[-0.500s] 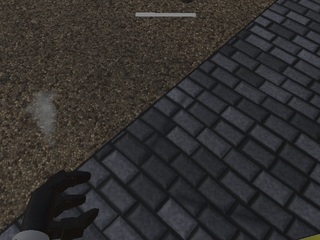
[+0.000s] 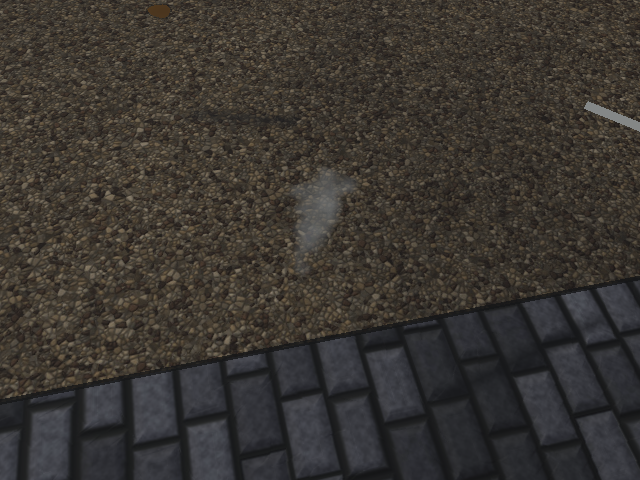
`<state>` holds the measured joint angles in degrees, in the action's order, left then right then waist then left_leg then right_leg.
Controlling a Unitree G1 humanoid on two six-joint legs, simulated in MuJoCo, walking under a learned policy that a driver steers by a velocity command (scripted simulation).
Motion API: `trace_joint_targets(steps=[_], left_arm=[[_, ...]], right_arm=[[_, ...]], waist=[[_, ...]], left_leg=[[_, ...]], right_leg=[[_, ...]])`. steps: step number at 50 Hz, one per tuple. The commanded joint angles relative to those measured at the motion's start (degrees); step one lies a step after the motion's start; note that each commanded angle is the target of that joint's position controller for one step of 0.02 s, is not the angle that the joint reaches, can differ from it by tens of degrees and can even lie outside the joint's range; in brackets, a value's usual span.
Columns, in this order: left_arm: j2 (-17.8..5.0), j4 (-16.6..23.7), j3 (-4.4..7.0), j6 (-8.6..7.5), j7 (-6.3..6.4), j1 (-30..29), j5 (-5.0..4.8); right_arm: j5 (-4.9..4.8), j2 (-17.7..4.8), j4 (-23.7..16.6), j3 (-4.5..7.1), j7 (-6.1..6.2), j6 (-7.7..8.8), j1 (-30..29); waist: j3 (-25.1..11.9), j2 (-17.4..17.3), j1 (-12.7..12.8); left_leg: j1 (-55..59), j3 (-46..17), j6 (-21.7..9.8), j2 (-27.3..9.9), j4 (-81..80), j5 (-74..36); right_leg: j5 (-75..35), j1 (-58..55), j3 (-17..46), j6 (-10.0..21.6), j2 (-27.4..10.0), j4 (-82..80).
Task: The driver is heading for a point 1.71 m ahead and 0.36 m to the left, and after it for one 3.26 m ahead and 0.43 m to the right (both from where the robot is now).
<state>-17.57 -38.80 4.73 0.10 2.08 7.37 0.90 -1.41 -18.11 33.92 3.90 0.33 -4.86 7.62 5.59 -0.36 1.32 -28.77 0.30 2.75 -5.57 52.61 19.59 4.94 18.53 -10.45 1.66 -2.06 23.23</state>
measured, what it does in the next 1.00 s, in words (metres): steps on the spot, turning left: left foot, then right foot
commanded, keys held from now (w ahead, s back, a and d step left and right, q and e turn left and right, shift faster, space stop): q+shift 0.38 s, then shift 0.50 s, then e+shift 0.12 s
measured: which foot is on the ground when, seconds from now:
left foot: up 0.00-0.06, down 0.08-0.50, up 0.52-0.82, down 0.84-1.00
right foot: down 0.00-0.08, up 0.10-0.48, down 0.50-0.96, up 0.98-1.00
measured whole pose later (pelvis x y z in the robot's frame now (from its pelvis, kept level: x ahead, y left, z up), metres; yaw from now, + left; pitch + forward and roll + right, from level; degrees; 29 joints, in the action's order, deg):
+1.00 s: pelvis +0.03 +0.04 +0.00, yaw +30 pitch +0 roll +0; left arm -15.8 -43.5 2.1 0.6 0.3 12.2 -0.5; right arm 1.2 -13.2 38.7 1.6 1.3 -1.3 10.6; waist 1.8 2.3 2.3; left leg -11.7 -1.2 -1.0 1.7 30.3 18.6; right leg 15.8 16.3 3.1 -2.3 -1.7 32.7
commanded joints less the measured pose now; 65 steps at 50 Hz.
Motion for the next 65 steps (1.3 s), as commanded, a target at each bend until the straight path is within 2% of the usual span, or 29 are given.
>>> trace_joint_targets(steps=[1, 3, 4, 5, 6, 7, 10, 16, 22, 24, 25, 26, 27, 28, 30, 36, 40, 42, 43, 44, 45, 47, 49, 51, 53, 58, 63, 64, 65], left_arm=[[-9.8, 3.8, 3.10, -0.85, -0.50, -3.2, -0.91], [-7.9, 2.7, 2.87, -0.46, -0.67, -2.2, -1.55], [-5.3, 1.3, 2.41, 0.03, -0.99, 0.4, -1.68], [-2.5, 3.5, 1.70, 0.44, -1.35, 1.8, 0.54], [-4.2, 7.3, 2.00, -0.32, -0.65, -7.5, 1.11], [-6.1, 7.8, 2.55, -0.57, -0.10, -9.7, -0.08], [-6.7, 4.8, 3.21, -0.65, 0.86, -4.3, 0.76], [-2.2, 5.3, 1.36, -1.41, -0.70, -7.0, -0.71], [-4.6, 3.8, 1.56, -2.16, -2.22, -3.8, -1.42], [-4.5, 2.9, 1.76, -2.50, -2.56, -1.4, -1.15], [-6.2, 3.2, 2.07, -2.44, -2.38, -1.3, -0.41], [-10.9, 4.3, 2.70, -1.92, -2.10, -4.4, 0.68], [-9.2, 3.8, 2.61, -2.01, -2.19, -1.8, 1.48], [-7.3, 4.1, 1.93, -2.15, -2.01, -2.2, 0.61], [-4.8, 4.1, 1.02, -1.66, -1.41, -3.9, -0.87], [-5.0, 1.9, 0.48, -0.12, -0.67, -1.3, -0.67], [-6.7, 0.6, 0.56, 0.78, -0.83, 0.8, -1.93], [-4.9, -0.7, -0.27, -0.17, -1.11, 4.6, -1.80], [-2.4, 0.1, -1.21, -1.28, -1.74, 6.0, 0.16], [-1.3, 0.3, -1.72, -1.65, -1.68, 3.3, 0.66], [-1.9, -0.5, -1.82, -1.61, -1.89, 2.4, 0.67], [-4.4, -0.3, -1.18, -0.90, -1.78, -0.5, -0.83], [-6.5, 0.8, -0.38, -0.12, -1.54, -0.2, -2.06], [-6.1, 1.3, 0.08, 0.40, -1.60, 0.7, -2.55], [-5.5, 1.5, 0.79, 1.41, -1.78, 1.7, -2.78], [-2.7, 3.3, -0.18, 3.05, -3.09, 2.0, -2.55], [-5.5, 4.6, 1.59, 3.54, -4.03, 7.6, -2.67], [-9.8, 4.2, 3.35, 3.35, -2.92, 11.3, -2.23], [-19.3, 6.0, 5.32, 2.55, -1.84, 12.4, -1.83]], right_arm=[[-0.14, -6.1, -2.9, 2.32, -0.66, -0.10, 3.2], [-0.23, -6.7, -0.7, 3.41, -0.59, -0.49, 7.9], [-0.12, -9.2, 0.8, 4.53, 0.00, -0.39, 12.4], [-0.04, -17.0, -0.4, 5.94, 1.18, 0.10, 13.9], [2.74, -17.6, -2.9, 5.85, 0.77, 2.09, 10.6], [3.30, -16.0, -3.1, 5.46, 0.59, 3.61, 6.6], [0.54, -10.7, -4.3, 3.78, 1.73, 3.84, -0.7], [0.17, -10.2, -3.7, 3.88, 2.92, 2.85, 3.0], [0.14, -9.8, -4.6, 3.70, 1.99, 2.18, 1.4], [-0.56, -8.5, -4.5, 3.01, 1.98, 2.02, 0.2], [0.03, -6.4, -4.2, 2.36, 2.04, 2.03, 2.8], [0.79, -4.4, -4.4, 1.73, 1.92, 2.31, 7.4], [1.32, -9.1, -4.4, 3.01, 2.13, 3.00, 5.2], [1.10, -12.5, -3.3, 4.20, 2.15, 3.17, 5.0], [0.88, -10.0, -1.7, 3.77, 2.28, 2.39, 3.6], [0.86, -2.1, -2.2, 0.33, 1.48, 2.86, 0.2], [0.53, -2.7, 0.4, 0.54, 0.92, 3.17, 3.5], [1.54, -5.2, 0.5, 0.76, 1.01, 3.29, 4.3], [2.45, -9.9, 0.0, 1.65, 1.50, 3.05, 3.5], [2.98, -5.3, 0.4, 0.47, 0.96, 3.31, 1.3], [3.27, -0.9, 0.3, -0.77, 0.53, 3.86, 0.0], [3.25, -4.6, 1.2, 0.48, 0.71, 4.52, 2.3], [2.50, -8.4, 2.0, 1.88, 1.59, 4.49, 4.8], [2.63, -7.5, 1.2, 2.01, 2.51, 3.99, 5.6], [2.91, -5.7, 0.5, 1.53, 3.00, 4.28, 4.2], [1.80, -6.0, -0.2, 2.40, 2.61, 4.33, -2.7], [-0.37, -7.0, 1.2, 3.23, 1.42, 4.58, -0.8], [0.31, -5.2, 2.1, 2.91, 0.92, 5.06, 2.4], [3.74, -1.0, -1.7, 1.35, 0.77, 5.31, -0.2]], waist=[[-11.9, 8.6, -2.0], [-12.3, 5.9, -4.1], [-9.5, -1.1, -5.2], [-6.4, -19.8, -2.0], [-9.4, -15.6, -5.9], [-7.1, -10.7, -4.1], [-8.6, -7.7, 0.2], [-11.6, -8.0, -1.5], [-13.7, -12.1, -2.2], [-13.0, -10.7, -0.6], [-14.1, -5.3, -1.9], [-12.4, 11.6, -6.4], [-10.5, 15.6, -3.4], [-9.7, 10.1, -3.3], [-7.9, 6.1, -2.9], [-10.4, 11.4, -0.4], [-10.5, 11.9, -0.9], [-11.1, 6.7, -0.5], [-12.5, -5.8, 2.3], [-12.0, -9.4, 1.4], [-10.7, -6.4, 1.0], [-6.7, -6.7, -1.7], [-3.8, -9.4, -2.0], [-4.4, -12.5, -3.4], [-4.6, -8.9, -2.9], [-6.5, -6.3, -1.6], [-10.4, -5.0, 0.6], [-11.1, 3.6, 1.5], [-10.5, 22.2, 0.2]], left_leg=[[9.1, 3.4, -2.4, 1.0, -8.5, -0.2], [17.8, 4.8, -5.5, 4.0, -19.0, -3.2], [23.7, -2.4, -9.0, 2.2, -27.2, -7.9], [29.9, -27.5, -17.2, -13.0, -29.7, -24.9], [21.7, -36.1, -24.1, -15.1, -35.2, -17.4], [19.9, -30.9, -20.9, -12.1, -37.2, -11.1], [16.6, -22.2, -14.6, -6.4, -33.4, -15.8], [20.1, -24.4, -13.6, -1.9, -28.7, -21.5], [20.5, -31.4, -13.5, -1.9, -24.9, -28.4], [17.8, -30.7, -11.2, 0.8, -22.2, -24.3], [13.9, -27.8, -8.7, 3.9, -17.1, -12.4], [4.6, -17.7, -4.8, 13.2, -6.9, 10.1], [-2.5, -14.0, -1.4, 14.1, 6.2, 20.3], [-3.5, -13.7, 0.0, 11.5, 14.5, 16.9], [-3.8, -13.0, 1.7, 10.9, 17.9, 10.8], [5.1, -4.9, 3.1, 7.3, -4.2, 8.3], [16.2, -0.8, 1.1, 7.6, -26.8, -4.4], [26.4, -6.2, -2.6, 3.7, -33.3, -16.5], [28.6, -14.4, -6.7, -3.9, -29.8, -27.1], [20.6, -15.2, -10.6, -5.8, -30.2, -21.7], [19.5, -12.3, -9.4, -3.0, -30.7, -13.7], [20.4, -9.5, -6.7, 0.1, -30.8, -8.8], [20.1, -11.5, -9.1, -4.2, -31.4, -14.7], [21.2, -15.6, -14.6, -11.5, -32.1, -24.2], [22.1, -15.8, -18.3, -16.1, -32.5, -33.9], [21.6, -2.2, -14.4, -10.8, -30.8, -32.2], [20.0, 4.6, -8.9, -10.9, -18.5, -28.2], [12.0, 8.5, -4.4, -6.3, -6.3, -18.0], [-9.5, 8.4, 2.1, 4.4, 12.7, 18.8]], right_leg=[[5.0, -6.3, 8.5, 8.8, -15.9, -7.5], [10.1, -2.9, 4.4, 4.5, -14.1, -0.6], [16.2, 4.9, 0.6, 0.0, -10.0, 10.0], [33.6, 24.7, -2.6, -6.6, -1.4, 30.9], [33.2, 28.3, 11.6, -6.2, 2.6, 38.8], [26.2, 27.8, 14.6, -4.4, 1.9, 41.0], [13.9, 22.5, 15.2, -4.6, 1.7, 40.7], [10.6, 16.7, 16.5, -6.3, 6.4, 25.9], [12.7, 5.1, 17.0, -5.1, 6.1, 11.5], [2.5, -3.2, 15.4, -3.3, 4.5, -0.6], [-3.4, -9.4, 20.7, -1.0, -2.0, -2.5], [-18.7, -13.2, 33.6, 6.4, -12.9, -3.1], [-20.5, -11.7, 43.9, 15.5, -20.2, -5.2], [-16.7, -10.4, 40.5, 16.2, -19.8, -4.5], [-10.3, -9.3, 31.3, 11.8, -13.0, -3.4], [-14.7, -12.7, 21.6, 10.6, -8.4, -2.3], [-15.3, -10.9, 21.9, 10.0, -8.9, 0.2], [-7.1, -4.4, 20.3, 4.1, -7.0, 2.1], [3.5, 0.0, 14.4, -0.3, -1.8, 6.6], [12.0, -4.0, 12.5, -3.1, -0.7, 4.2], [8.4, -6.1, 12.9, -4.3, -1.2, 3.1], [4.3, -1.0, 12.9, -4.0, 0.7, 6.4], [7.3, 4.4, 12.1, -3.5, 1.5, 11.9], [23.6, 10.3, 10.8, -3.9, 1.6, 25.3], [30.8, 16.0, 13.1, -5.1, -0.7, 40.7], [19.2, 10.3, 8.9, -6.3, -3.3, 29.4], [7.8, -3.7, 3.8, -1.3, 1.8, 9.6], [-6.8, -13.0, 11.1, 2.2, 0.7, 3.4], [-32.2, -23.3, 39.1, 12.9, -15.3, 1.4]])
